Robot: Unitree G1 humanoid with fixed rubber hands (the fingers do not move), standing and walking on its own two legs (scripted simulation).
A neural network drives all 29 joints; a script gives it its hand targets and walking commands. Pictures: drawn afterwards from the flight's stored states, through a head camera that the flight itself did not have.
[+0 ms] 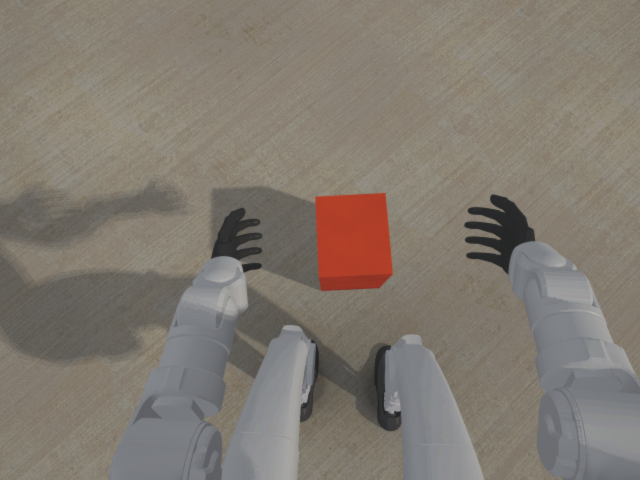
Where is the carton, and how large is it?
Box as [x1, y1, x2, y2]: [315, 193, 392, 290]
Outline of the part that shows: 385,193 315,197 318,269 321,290 379,287 392,273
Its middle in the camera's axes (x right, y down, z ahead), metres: +0.07 +0.01 +0.97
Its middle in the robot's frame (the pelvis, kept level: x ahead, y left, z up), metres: +0.48 -0.01 -0.55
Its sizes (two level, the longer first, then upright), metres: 0.186 0.160 0.240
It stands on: the floor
